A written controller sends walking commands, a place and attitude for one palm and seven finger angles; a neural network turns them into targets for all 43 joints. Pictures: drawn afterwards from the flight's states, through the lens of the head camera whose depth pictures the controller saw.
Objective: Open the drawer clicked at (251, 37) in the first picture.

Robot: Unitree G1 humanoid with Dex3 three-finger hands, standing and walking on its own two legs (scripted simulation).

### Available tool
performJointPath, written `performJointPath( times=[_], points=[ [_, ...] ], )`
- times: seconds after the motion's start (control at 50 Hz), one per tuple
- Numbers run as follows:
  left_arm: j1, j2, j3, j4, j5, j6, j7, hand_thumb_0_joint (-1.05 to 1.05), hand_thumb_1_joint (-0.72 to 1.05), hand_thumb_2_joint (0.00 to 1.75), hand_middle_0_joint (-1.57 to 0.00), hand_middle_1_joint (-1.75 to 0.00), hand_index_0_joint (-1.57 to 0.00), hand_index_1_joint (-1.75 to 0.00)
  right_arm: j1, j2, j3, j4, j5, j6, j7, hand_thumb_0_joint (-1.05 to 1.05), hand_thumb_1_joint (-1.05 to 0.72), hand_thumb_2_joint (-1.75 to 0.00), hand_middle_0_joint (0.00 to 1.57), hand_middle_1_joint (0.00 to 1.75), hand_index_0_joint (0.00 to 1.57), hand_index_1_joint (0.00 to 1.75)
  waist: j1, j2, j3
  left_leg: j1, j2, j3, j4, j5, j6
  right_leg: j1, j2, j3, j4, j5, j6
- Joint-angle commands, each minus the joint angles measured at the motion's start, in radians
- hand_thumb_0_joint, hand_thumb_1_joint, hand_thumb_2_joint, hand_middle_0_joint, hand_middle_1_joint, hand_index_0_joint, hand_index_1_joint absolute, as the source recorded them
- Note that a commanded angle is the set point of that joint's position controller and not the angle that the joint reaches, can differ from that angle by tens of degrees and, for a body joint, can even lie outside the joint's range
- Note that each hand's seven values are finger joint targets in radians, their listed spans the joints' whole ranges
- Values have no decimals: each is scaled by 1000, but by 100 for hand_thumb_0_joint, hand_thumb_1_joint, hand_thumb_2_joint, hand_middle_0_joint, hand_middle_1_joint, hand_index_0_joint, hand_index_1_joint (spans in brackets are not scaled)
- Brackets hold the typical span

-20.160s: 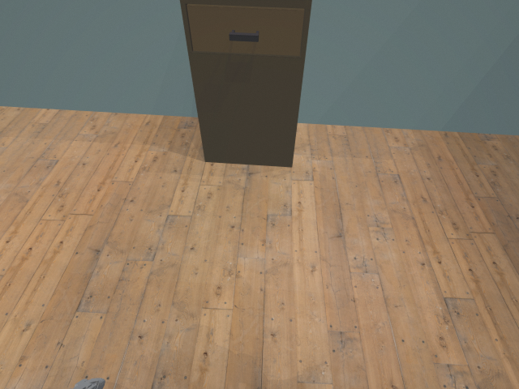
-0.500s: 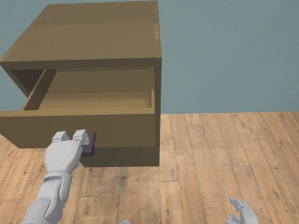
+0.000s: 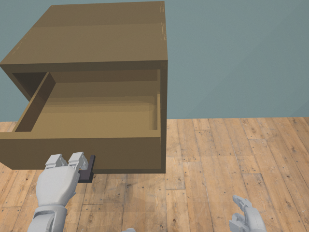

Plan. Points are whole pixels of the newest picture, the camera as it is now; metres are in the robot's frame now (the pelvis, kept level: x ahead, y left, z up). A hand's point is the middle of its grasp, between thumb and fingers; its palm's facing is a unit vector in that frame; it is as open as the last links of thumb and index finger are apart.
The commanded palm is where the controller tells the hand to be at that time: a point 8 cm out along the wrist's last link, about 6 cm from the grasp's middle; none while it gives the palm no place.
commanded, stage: pull the drawer open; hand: left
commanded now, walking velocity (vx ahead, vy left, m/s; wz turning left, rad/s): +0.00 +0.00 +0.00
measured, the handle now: (71, 167) +0.28 +0.24 +0.02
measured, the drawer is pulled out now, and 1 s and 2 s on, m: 0.24 0.30 0.30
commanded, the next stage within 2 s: open the thumb to release the handle in 0.86 s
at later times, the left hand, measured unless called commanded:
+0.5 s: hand (63, 210) +0.18 +0.23 +0.00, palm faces -0.03 -0.09 -1.00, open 5.7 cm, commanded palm +0.14 +0.24 +0.05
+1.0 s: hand (62, 214) +0.17 +0.23 +0.00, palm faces -0.04 -0.08 -1.00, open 5.7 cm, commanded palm +0.15 +0.24 +0.05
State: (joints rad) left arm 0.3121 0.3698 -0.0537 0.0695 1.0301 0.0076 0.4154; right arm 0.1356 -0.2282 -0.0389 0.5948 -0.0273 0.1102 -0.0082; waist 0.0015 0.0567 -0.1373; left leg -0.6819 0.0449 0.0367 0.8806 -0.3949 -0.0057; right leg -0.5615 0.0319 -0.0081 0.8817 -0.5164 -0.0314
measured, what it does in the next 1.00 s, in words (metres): stands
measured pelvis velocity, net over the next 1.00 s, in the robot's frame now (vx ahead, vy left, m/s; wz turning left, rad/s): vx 0.01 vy -0.01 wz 0.00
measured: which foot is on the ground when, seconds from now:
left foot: down 0.00-1.00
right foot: down 0.00-1.00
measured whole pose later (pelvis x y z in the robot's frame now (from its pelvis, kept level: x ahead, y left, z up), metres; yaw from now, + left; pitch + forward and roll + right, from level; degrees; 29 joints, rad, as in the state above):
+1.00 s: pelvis +0.01 -0.01 -0.02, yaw +0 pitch +14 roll +0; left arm 0.64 0.41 0.01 -0.15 1.01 -0.07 0.48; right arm 0.13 -0.23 -0.04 0.53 -0.05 0.13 0.04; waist 0.01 0.05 -0.16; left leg -0.76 0.05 0.03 0.97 -0.45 -0.02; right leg -0.65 0.04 -0.01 0.99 -0.58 -0.04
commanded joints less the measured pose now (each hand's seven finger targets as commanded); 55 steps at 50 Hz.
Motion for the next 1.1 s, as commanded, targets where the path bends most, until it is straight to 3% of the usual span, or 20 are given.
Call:
performJointPath(
  times=[0.0, 0.06, 0.14, 0.2, 0.28, 0.34, 0.4, 0.44, 0.46, 0.48, 0.62, 0.66, 0.7, 0.76, 0.78, 0.92, 0.94, 0.96, 1.04, 1.08],
  points=[
    [97, 176, 167, -273, -25, 3, 69, 0, 90, 90, -40, -135, -40, -135, -99, -105, -35, -163, -6, -45, 0, 0, -90, -90, 20, 30, 20, 30, 64, -11, -222, 251, -63, -4, -57, 355, 33, 37, 18, -12, -102, 577, -5],
    [157, 175, 175, -287, -26, -1, 76, 0, 90, 90, -40, -135, -40, -135, -106, -104, -31, -170, -7, -43, 4, 0, -90, -90, 20, 30, 20, 30, 61, -12, -193, 231, -64, -5, -46, 337, 33, 24, 16, -10, -95, 579, -4],
    [122, 212, 222, -317, -12, -14, 97, 0, 90, 90, -40, -135, -40, -135, -118, -105, -27, -167, -16, -33, 4, 0, -90, -90, 20, 30, 20, 30, 64, 11, -217, 237, -67, -6, -30, 310, 30, -15, 17, 2, -86, 525, -6],
    [168, 188, 202, -317, -12, -13, 102, 0, 90, 90, -40, -135, -40, -135, -113, -101, -30, -177, -14, -35, 6, 0, -90, -90, 20, 30, 20, 30, 63, 19, -196, 226, -67, -9, -24, 294, 32, -28, 19, -6, -82, 502, -8],
    [165, 200, 216, -331, -23, -14, 100, 0, 90, 90, -40, -135, -40, -135, -122, -101, -26, -182, -14, -31, 3, 0, -90, -90, 20, 30, 20, 30, 66, -10, -200, 218, -67, -9, -21, 271, 32, -34, 15, 0, -86, 485, -4],
    [208, 222, 240, -334, -30, -14, 96, 0, 90, 90, -40, -135, -40, -135, -129, -95, -18, -186, -12, -30, 0, 0, -90, -90, 20, 30, 20, 30, 82, -3, -225, 215, -72, -6, -20, 277, 33, -7, 12, 13, -84, 513, -5],
    [276, 208, 230, -339, -41, -21, 90, 0, 90, 90, -40, -135, -40, -135, -121, -95, -22, -195, -10, -34, 2, 0, -90, -90, 20, 30, 20, 30, 80, -15, -189, 195, -70, -7, -20, 275, 35, 1, 12, 7, -84, 535, -3],
    [333, 229, 260, -352, -42, -31, 90, 0, 90, 90, -40, -135, -40, -135, -133, -92, -16, -199, -12, -32, 7, 0, -90, -90, 20, 30, 20, 30, 100, 5, -216, 203, -73, -4, -18, 291, 33, 12, 11, 19, -79, 549, -6],
    [342, 194, 218, -355, -45, -30, 87, 0, 90, 90, -40, -135, -40, -135, -126, -91, -19, -202, -10, -34, 9, 0, -90, -90, 20, 30, 20, 30, 82, 13, -175, 190, -70, -4, -19, 280, 36, 0, 10, 11, -82, 549, -5],
    [325, 223, 248, -376, -47, -39, 90, 0, 90, 90, -40, -135, -40, -135, -130, -95, -18, -201, -14, -31, 13, 0, -90, -90, 20, 30, 20, 30, 87, 6, -193, 196, -71, -6, -14, 283, 34, -8, 10, 19, -81, 540, -5],
    [474, 221, 275, -378, -49, -54, 102, 0, 90, 90, -40, -135, -40, -135, -134, -90, -25, -216, -13, -25, 26, 0, -90, -90, 20, 30, 20, 30, 107, 25, -185, 170, -69, -6, -8, 290, 34, 0, 13, 22, -68, 546, -14],
    [515, 195, 243, -404, -46, -57, 107, 0, 90, 90, -40, -135, -40, -135, -129, -90, -26, -225, -14, -24, 35, 0, -90, -90, 20, 30, 20, 30, 107, 53, -188, 173, -68, -6, -2, 302, 35, -11, 15, 21, -54, 549, -15],
    [550, 199, 252, -401, -50, -55, 111, 0, 90, 90, -40, -135, -40, -135, -132, -89, -28, -227, -15, -21, 42, 0, -90, -90, 20, 30, 20, 30, 109, 21, -190, 166, -67, -8, 5, 313, 36, -6, 16, 20, -49, 570, -13],
    [540, 175, 228, -411, -49, -55, 114, 0, 90, 90, -40, -135, -40, -135, -125, -91, -32, -229, -15, -21, 46, 0, -90, -90, 20, 30, 20, 30, 94, 29, -177, 163, -64, -9, 11, 312, 38, -25, 14, 15, -46, 567, -11],
    [516, 203, 252, -417, -48, -57, 117, 0, 90, 90, -40, -135, -40, -135, -127, -95, -30, -228, -19, -19, 48, 0, -90, -90, 20, 30, 20, 30, 96, 3, -194, 172, -65, -13, 16, 312, 36, -43, 16, 27, -45, 553, -12],
    [564, 195, 258, -427, -51, -62, 129, 0, 90, 90, -40, -135, -40, -135, -115, -93, -37, -229, -17, -21, 49, 0, -90, -90, 20, 30, 20, 30, 97, 5, -221, 177, -59, -13, 26, 382, 38, -15, 12, 25, -32, 635, -10],
    [224, 228, 240, -439, -29, -63, 134, 0, 90, 90, -40, -135, -40, -135, -105, -121, -27, -198, -31, -16, 44, 0, -90, -90, 20, 30, 20, 30, 19, -17, -198, 173, -65, -26, 50, 313, 37, -115, 6, 40, -28, 581, -4],
    [260, 196, 243, -409, -19, -66, 141, 0, 83, 87, -40, -134, -40, -134, -87, -103, -41, -206, -29, -28, 33, 0, -90, -90, 20, 30, 20, 30, 42, 5, -189, 170, -58, -20, 43, 295, 39, -97, 11, 2, -26, 545, -1],
    [279, 202, 243, -383, -21, -57, 141, 0, 55, 75, -38, -131, -38, -131, -80, -107, -39, -200, -26, -37, 30, 0, -90, -90, 20, 30, 20, 30, 56, -7, -257, 210, -61, -17, 46, 321, 36, -94, 10, 12, -30, 537, -5],
    [270, 187, 209, -388, -22, -44, 131, 0, 41, 69, -36, -130, -36, -130, -88, -106, -35, -205, -22, -34, 30, 0, -90, -90, 20, 30, 20, 30, 52, -17, -237, 203, -62, -17, 38, 309, 36, -93, 9, 5, -38, 522, -4]
  ],
)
